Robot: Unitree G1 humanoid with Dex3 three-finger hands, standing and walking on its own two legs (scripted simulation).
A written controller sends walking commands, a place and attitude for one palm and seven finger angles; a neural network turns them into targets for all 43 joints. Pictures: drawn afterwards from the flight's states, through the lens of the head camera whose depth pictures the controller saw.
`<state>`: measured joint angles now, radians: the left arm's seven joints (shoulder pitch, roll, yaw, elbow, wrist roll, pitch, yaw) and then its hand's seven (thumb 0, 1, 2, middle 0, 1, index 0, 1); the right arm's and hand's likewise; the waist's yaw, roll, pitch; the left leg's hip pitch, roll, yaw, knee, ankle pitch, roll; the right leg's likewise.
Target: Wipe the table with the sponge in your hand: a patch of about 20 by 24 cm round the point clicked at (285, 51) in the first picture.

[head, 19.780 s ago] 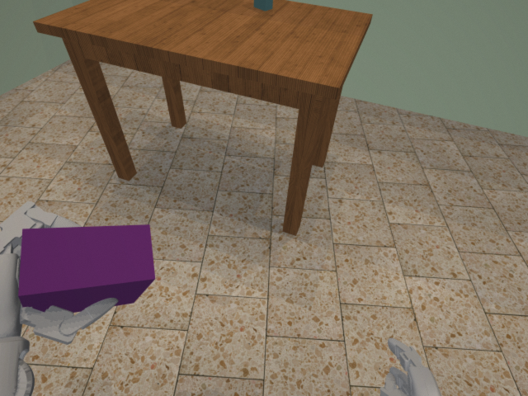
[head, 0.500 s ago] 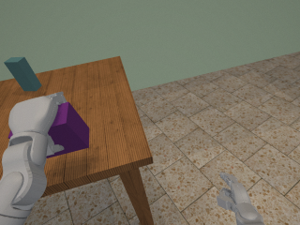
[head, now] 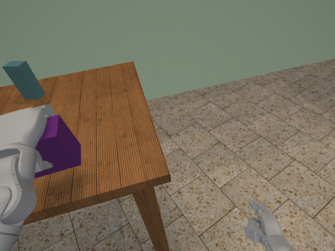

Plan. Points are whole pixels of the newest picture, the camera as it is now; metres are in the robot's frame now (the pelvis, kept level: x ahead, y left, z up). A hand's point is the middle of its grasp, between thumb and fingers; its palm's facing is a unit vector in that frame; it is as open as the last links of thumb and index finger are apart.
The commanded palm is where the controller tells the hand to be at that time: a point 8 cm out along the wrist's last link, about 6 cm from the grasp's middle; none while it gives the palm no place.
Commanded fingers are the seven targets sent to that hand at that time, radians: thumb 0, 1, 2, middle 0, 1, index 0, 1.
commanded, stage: move the sponge above the wiping area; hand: left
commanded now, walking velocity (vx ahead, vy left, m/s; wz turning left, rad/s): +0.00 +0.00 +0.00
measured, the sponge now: (46, 153) +0.24 +0.33 +0.14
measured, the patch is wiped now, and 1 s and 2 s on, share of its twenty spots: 0.00 0.00 0.00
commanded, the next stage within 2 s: none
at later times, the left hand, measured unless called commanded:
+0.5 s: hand (29, 141) +0.25 +0.37 +0.17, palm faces +0.10 +0.06 -0.99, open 10.5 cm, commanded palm +0.21 +0.36 +0.22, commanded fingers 0.00 0.10 1.30 -1.20 -1.60 -1.20 -1.60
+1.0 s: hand (22, 140) +0.25 +0.38 +0.17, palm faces +0.11 +0.07 -0.99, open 10.5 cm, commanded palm +0.21 +0.37 +0.22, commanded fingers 0.00 0.10 1.30 -1.20 -1.60 -1.20 -1.60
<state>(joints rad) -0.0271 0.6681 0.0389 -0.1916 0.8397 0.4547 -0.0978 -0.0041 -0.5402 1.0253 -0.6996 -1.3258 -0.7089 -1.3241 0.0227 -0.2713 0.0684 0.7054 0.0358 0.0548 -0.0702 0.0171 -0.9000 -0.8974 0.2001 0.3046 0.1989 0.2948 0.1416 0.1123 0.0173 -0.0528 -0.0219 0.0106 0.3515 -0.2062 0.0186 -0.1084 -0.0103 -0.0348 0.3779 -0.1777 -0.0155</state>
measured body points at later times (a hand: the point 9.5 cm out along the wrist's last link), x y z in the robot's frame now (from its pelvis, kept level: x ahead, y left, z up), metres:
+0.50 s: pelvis +0.01 +0.00 +0.00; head +0.00 -0.04 +0.45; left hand +0.24 +0.36 +0.22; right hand +0.23 -0.22 -0.10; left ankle +0.00 +0.11 -0.75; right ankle +0.02 -0.11 -0.75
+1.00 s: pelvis +0.01 +0.02 +0.00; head +0.00 -0.02 +0.45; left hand +0.24 +0.38 +0.22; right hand +0.24 -0.19 -0.10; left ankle +0.00 +0.11 -0.75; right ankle +0.02 -0.11 -0.75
